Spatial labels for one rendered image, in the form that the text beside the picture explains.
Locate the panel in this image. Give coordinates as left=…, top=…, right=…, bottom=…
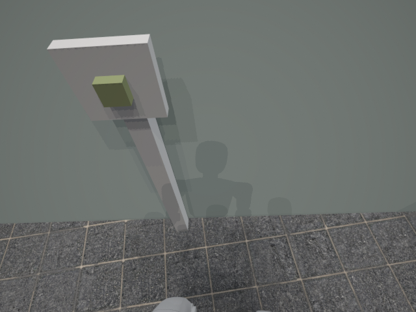
left=47, top=34, right=189, bottom=231

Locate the button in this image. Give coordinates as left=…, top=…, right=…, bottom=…
left=92, top=75, right=133, bottom=107

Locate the robot left thigh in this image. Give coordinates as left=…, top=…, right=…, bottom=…
left=152, top=297, right=196, bottom=312

